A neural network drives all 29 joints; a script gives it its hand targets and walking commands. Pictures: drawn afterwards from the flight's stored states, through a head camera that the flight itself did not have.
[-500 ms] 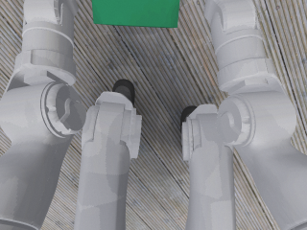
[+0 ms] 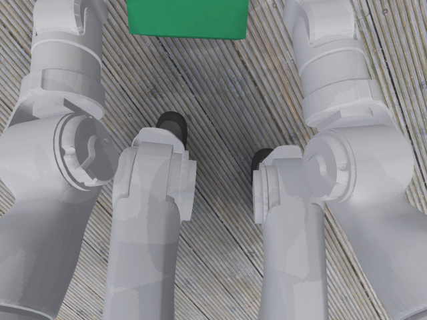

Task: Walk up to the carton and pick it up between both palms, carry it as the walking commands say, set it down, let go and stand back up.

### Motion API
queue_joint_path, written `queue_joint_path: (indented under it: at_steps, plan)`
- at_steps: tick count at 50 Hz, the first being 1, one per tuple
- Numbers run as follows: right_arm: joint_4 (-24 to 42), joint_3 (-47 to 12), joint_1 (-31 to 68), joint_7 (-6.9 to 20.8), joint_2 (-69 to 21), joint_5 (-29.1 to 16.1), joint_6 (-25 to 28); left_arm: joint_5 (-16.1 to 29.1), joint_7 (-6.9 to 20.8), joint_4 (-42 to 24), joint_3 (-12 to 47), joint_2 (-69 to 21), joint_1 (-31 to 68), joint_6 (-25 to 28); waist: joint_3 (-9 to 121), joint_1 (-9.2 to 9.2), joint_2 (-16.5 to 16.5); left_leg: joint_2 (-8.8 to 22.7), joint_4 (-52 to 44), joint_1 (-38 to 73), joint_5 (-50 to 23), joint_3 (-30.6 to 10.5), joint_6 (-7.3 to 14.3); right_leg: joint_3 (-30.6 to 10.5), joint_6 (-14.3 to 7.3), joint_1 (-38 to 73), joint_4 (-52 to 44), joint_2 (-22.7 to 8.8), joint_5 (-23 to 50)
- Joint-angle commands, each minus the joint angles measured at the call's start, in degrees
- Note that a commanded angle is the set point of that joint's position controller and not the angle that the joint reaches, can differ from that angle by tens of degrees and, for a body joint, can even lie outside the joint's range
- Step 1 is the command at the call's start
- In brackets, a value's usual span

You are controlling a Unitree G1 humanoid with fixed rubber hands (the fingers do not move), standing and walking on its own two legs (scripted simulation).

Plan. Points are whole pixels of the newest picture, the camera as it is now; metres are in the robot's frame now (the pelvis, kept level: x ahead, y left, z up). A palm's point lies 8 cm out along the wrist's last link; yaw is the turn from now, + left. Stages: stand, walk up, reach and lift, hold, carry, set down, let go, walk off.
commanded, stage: set down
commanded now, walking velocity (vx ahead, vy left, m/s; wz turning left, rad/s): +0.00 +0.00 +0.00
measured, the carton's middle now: out of the picture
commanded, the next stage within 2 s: none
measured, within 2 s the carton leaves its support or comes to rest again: neither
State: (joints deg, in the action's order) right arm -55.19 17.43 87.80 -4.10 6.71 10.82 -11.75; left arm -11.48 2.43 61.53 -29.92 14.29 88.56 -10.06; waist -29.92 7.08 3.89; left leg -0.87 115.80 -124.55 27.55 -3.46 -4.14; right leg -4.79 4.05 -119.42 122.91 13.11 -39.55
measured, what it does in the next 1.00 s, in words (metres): stands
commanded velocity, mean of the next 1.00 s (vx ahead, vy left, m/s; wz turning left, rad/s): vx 0.00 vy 0.00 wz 0.00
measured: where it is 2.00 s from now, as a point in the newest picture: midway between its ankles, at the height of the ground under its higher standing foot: (218, 183)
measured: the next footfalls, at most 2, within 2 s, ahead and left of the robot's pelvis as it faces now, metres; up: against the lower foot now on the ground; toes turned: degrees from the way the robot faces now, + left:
none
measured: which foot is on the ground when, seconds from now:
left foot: down 0.00-1.00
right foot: down 0.00-1.00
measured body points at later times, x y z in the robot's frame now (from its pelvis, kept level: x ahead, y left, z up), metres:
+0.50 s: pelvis +0.00 +0.00 +0.00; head +0.39 +0.04 +0.20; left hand +0.52 +0.24 -0.24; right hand +0.56 -0.02 -0.23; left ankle +0.14 +0.14 -0.37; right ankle +0.08 -0.11 -0.37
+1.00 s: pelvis +0.00 +0.00 -0.01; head +0.40 +0.04 +0.19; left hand +0.52 +0.27 -0.23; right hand +0.58 -0.04 -0.23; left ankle +0.14 +0.14 -0.37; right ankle +0.08 -0.11 -0.37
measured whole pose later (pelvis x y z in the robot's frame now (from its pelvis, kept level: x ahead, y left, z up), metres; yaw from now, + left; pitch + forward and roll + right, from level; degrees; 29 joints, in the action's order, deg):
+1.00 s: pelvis +0.00 +0.00 -0.01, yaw -2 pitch +36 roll +1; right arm -63.2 4.4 92.7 -5.3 14.5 0.6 -7.8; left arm -3.7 -1.0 71.2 -27.1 20.4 90.2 -1.9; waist -29.9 8.0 3.5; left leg 0.5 118.1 -125.8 28.6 -3.4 -3.8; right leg -4.0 4.1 -120.9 124.1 12.6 -39.5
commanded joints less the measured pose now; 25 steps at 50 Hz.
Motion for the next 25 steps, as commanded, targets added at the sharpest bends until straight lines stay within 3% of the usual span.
queue_joint_path:
  at_steps: [1,2,3,4,5,7,8,9,10,11,13,14,15,16,18,20,21,25]
  plan:
    - [-1.2,-14.2,28.4,9.4,-26.5,-5.5,3.2,-0.3,7.8,1.5,6.1,-25.8,19.5,1.2,42.6,8.61,7.5,-3.6,0.6,29.0,-13.7,4.8,5.5,2.7,-1.0,1.7,-11.4,-4.0,8.9]
    - [0.0,-14.9,28.9,9.5,-27.3,-5.9,3.4,-0.5,7.6,-0.3,5.2,-24.8,20.4,1.8,43.8,9.57,8.4,-3.5,0.8,28.0,-14.3,4.8,5.6,2.5,-0.7,3.6,-10.6,-3.9,10.6]
    - [-0.1,-13.7,29.0,9.3,-25.2,-5.4,3.4,-0.3,7.7,1.1,5.3,-25.8,20.5,1.5,44.1,7.79,7.4,-3.5,0.6,28.7,-13.8,5.0,5.4,2.9,-1.0,3.3,-11.0,-3.9,9.5]
    - [0.0,-13.9,29.0,9.2,-25.1,-5.0,3.6,0.0,7.4,0.7,5.4,-24.8,20.3,1.8,43.5,7.39,8.9,-3.8,0.3,28.9,-14.0,4.8,5.4,3.6,-0.8,3.4,-11.0,-3.9,9.5]
    - [-1.0,-13.9,29.2,9.3,-25.5,-5.3,3.8,-0.1,7.4,1.3,5.4,-24.5,20.8,2.0,43.1,7.47,8.4,-3.6,0.5,27.8,-13.5,4.4,5.5,3.3,-0.8,3.3,-10.4,-4.0,10.2]
    - [-0.2,-14.0,29.1,8.9,-25.0,-5.6,3.6,-1.3,7.3,1.9,4.1,-23.5,19.6,2.1,42.7,9.86,7.6,-3.6,0.8,27.9,-13.5,5.1,5.3,2.2,-0.7,2.8,-11.1,-4.0,9.3]
    - [-1.6,-13.2,28.7,8.7,-23.1,-5.4,3.5,-0.7,6.9,1.9,4.3,-21.3,21.0,2.2,43.7,8.36,8.2,-3.3,0.6,28.3,-13.2,5.0,5.3,2.9,-0.8,4.8,-11.0,-4.2,9.5]
    - [-0.5,-13.1,28.3,8.4,-22.4,-5.4,3.9,-0.9,6.5,0.5,4.0,-20.6,20.0,2.7,44.2,8.50,8.5,-3.6,0.6,28.6,-14.1,4.5,5.5,3.0,-0.5,3.5,-10.8,-4.0,9.9]
    - [-0.5,-13.4,29.4,8.1,-20.9,-6.1,3.9,-0.7,6.2,1.0,4.1,-18.9,20.9,2.9,45.3,9.66,7.2,-3.2,0.5,29.2,-13.7,4.9,5.1,2.8,-0.6,5.6,-10.7,-4.2,9.7]
    - [-1.5,-12.5,28.7,7.8,-19.0,-4.9,3.9,-0.4,5.9,1.5,4.1,-18.5,20.6,3.1,43.4,8.83,7.3,-3.3,0.5,27.5,-13.2,4.9,4.7,2.9,-0.6,4.1,-10.3,-4.3,9.3]
    - [-0.7,-12.8,28.1,7.0,-15.9,-5.3,4.1,-1.3,5.1,2.6,3.2,-15.2,19.0,3.5,43.5,9.28,8.1,-3.2,0.4,28.3,-13.9,5.0,4.6,3.2,-0.1,5.1,-10.5,-4.6,9.7]
    - [1.4,-13.4,28.9,6.7,-15.0,-6.2,4.3,-1.6,4.8,2.1,2.0,-13.4,19.1,3.7,45.0,10.86,7.6,-3.2,0.6,28.9,-14.3,5.3,4.6,3.0,0.0,5.4,-10.1,-4.5,9.8]
    - [1.5,-13.0,28.5,5.8,-11.3,-6.1,4.7,-1.3,4.0,2.9,1.7,-11.3,18.9,3.9,44.9,9.76,7.7,-3.1,0.7,28.6,-13.9,5.6,4.0,3.5,0.1,6.0,-10.9,-4.7,9.6]
    - [0.6,-13.1,28.4,5.6,-10.8,-6.7,4.7,-1.1,3.4,1.7,1.6,-9.5,19.2,4.6,46.5,10.68,7.4,-3.1,0.7,30.1,-15.9,5.3,4.2,3.3,0.3,7.1,-10.0,-4.9,11.2]
    - [1.8,-12.1,28.4,4.1,-4.9,-6.8,5.0,-0.9,2.0,2.0,0.8,-5.1,19.0,5.1,46.7,9.83,8.6,-3.0,0.8,29.5,-15.1,5.5,3.9,3.8,0.7,7.5,-10.6,-4.9,10.3]
    - [-1.4,-12.4,27.0,3.3,-3.1,-8.1,5.1,-0.6,0.6,5.1,0.1,-0.5,17.9,6.1,47.0,11.14,7.0,-2.7,0.3,29.4,-14.7,5.4,3.9,3.3,0.8,8.6,-10.1,-5.1,10.3]
    - [-1.3,-11.7,25.9,2.4,0.9,-7.5,5.2,-0.8,-0.3,4.4,-0.8,2.5,17.5,6.4,48.0,10.55,8.5,-2.5,0.6,29.1,-15.4,5.1,3.5,3.4,0.7,9.3,-10.1,-5.4,11.1]
    - [-3.2,-11.8,24.6,1.0,7.2,-10.3,5.6,2.1,-2.6,3.3,0.8,7.2,17.4,7.7,49.0,10.69,5.1,-1.9,0.3,31.3,-17.1,4.7,3.2,3.0,0.7,6.3,-9.6,-5.6,11.2]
